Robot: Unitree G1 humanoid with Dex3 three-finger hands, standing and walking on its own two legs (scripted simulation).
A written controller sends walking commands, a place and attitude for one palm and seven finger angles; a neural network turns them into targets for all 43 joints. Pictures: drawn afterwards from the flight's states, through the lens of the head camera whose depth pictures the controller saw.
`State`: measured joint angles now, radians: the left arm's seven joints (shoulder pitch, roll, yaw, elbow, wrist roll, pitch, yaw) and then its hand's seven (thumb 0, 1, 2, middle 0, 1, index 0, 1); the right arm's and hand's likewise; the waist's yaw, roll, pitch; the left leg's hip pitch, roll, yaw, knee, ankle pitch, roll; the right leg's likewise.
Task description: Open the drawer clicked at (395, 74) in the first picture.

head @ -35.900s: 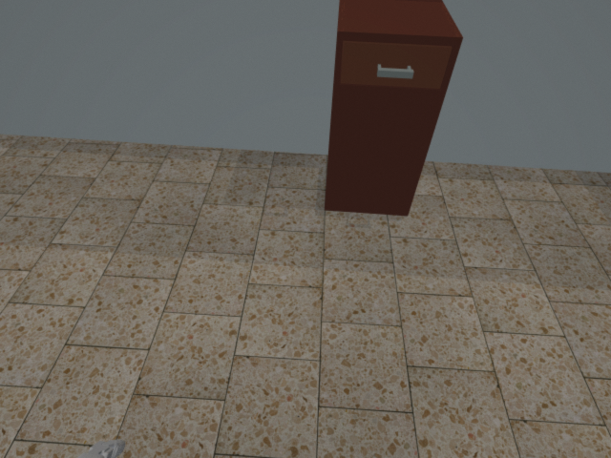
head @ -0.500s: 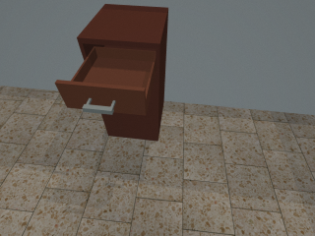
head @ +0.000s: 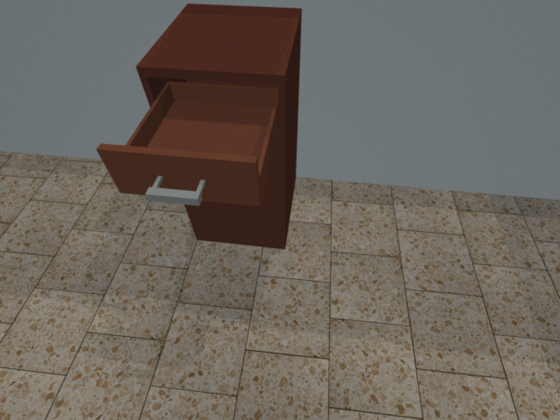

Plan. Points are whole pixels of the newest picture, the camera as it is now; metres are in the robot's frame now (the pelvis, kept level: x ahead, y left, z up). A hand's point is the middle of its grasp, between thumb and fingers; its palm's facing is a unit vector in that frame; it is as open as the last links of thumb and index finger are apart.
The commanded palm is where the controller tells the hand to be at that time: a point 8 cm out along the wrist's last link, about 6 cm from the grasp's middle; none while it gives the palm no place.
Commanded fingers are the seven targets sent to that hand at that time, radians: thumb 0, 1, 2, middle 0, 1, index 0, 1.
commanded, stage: look to check the result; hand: left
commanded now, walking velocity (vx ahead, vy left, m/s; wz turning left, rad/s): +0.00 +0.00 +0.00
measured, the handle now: (177, 189) +0.57 +0.27 -0.07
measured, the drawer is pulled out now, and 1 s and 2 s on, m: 0.30 0.30 0.30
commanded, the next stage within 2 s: stand and wait in 0.02 s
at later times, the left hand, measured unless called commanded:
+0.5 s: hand out of the picture +0.10 +0.24 -0.15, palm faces -0.02 -0.94 -0.34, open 7.4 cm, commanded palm none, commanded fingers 0.00 0.90 0.90 -0.20 -0.30 -0.20 -0.30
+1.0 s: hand out of the picture +0.11 +0.24 -0.15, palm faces -0.02 -0.94 -0.34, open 7.4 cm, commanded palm none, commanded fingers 0.00 0.90 0.90 -0.20 -0.30 -0.20 -0.30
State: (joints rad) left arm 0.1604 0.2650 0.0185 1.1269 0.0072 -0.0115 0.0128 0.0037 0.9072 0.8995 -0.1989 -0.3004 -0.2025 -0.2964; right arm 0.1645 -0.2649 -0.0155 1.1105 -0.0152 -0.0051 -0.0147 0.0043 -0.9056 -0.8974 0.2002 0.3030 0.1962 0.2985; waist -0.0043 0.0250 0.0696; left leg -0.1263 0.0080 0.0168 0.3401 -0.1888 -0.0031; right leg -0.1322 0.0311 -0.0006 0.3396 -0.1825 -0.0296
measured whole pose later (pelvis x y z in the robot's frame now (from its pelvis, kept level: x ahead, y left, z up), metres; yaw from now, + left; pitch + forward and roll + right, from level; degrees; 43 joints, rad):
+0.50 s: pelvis +0.01 -0.01 +0.00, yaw +0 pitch -1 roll +0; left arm 0.09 0.31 0.02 1.11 0.01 -0.02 0.01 0.00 0.91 0.90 -0.20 -0.30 -0.20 -0.30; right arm 0.12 -0.32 -0.01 1.11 -0.02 -0.01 -0.01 0.01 -0.90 -0.90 0.20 0.30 0.20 0.30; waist -0.01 0.02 0.07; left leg -0.10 0.02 0.02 0.31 -0.19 -0.01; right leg -0.10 0.04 0.00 0.31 -0.18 -0.04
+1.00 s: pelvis +0.02 -0.01 +0.00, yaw +0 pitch -1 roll +0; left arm 0.09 0.32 0.02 1.12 0.00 -0.02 0.00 0.00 0.91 0.90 -0.20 -0.30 -0.20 -0.30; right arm 0.11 -0.33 -0.01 1.11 -0.01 0.00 -0.01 0.01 -0.90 -0.90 0.20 0.30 0.20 0.30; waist -0.01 0.01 0.07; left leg -0.08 0.02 0.02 0.30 -0.20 -0.02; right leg -0.09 0.04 0.00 0.29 -0.18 -0.04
